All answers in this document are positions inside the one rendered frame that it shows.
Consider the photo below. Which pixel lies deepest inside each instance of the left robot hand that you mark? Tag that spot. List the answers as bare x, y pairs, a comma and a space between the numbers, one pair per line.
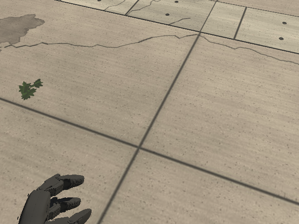
40, 208

